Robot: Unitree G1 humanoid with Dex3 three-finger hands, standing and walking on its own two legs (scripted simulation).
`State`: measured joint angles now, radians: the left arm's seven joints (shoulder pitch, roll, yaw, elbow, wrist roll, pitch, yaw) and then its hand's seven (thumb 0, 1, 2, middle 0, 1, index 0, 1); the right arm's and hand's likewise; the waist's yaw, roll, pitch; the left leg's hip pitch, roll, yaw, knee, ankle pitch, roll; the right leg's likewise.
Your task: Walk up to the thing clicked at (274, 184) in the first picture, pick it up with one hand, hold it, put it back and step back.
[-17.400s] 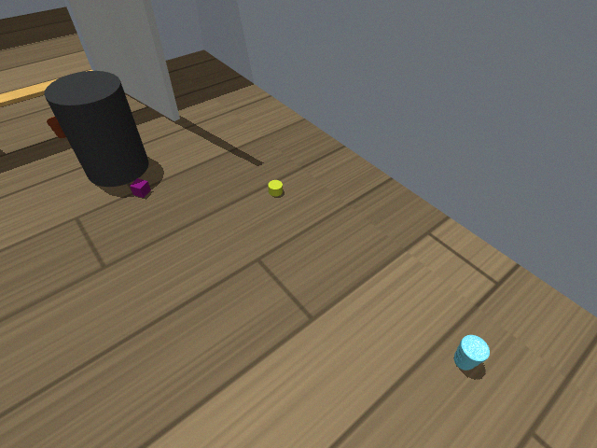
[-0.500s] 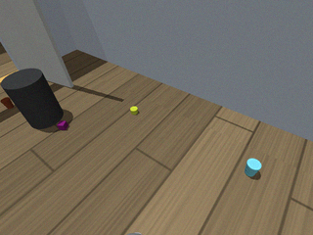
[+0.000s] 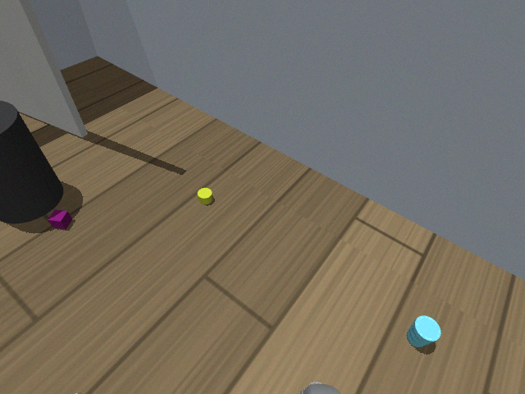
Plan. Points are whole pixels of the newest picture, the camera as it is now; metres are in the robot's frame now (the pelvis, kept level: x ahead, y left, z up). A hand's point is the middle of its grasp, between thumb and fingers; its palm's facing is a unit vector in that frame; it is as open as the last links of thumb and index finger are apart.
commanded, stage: walk up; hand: left
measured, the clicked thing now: (205, 196) +1.13 +0.27 -0.75
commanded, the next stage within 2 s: none
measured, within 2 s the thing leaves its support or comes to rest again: neither
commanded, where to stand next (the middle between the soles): +0.71 +0.03 m, yaw -1 degrees
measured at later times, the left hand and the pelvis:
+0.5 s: hand (122, 345) +0.23 +0.25 -0.13, palm faces +0.01 -0.92 -0.40, open 7.4 cm; pelvis +0.22 -0.03 +0.00, yaw +0 degrees
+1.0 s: hand (128, 235) +0.47 +0.31 -0.15, palm faces -0.09 -0.94 -0.34, open 7.3 cm; pelvis +0.40 +0.04 +0.00, yaw -2 degrees
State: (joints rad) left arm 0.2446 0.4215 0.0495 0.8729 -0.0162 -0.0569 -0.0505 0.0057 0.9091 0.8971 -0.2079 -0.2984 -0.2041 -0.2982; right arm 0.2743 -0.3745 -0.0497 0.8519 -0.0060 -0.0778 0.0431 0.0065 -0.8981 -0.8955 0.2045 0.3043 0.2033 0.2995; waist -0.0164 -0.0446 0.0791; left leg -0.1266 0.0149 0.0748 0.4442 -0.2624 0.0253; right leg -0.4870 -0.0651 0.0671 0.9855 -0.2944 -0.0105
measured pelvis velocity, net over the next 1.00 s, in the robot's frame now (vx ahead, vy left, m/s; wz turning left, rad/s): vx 0.40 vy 0.04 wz -0.03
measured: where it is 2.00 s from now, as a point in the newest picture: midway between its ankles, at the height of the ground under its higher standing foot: (249, 288)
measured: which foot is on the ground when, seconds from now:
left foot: down 0.00-0.20, up 0.22-0.60, down 0.62-1.00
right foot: up 0.00-0.16, down 0.18-0.66, up 0.68-1.00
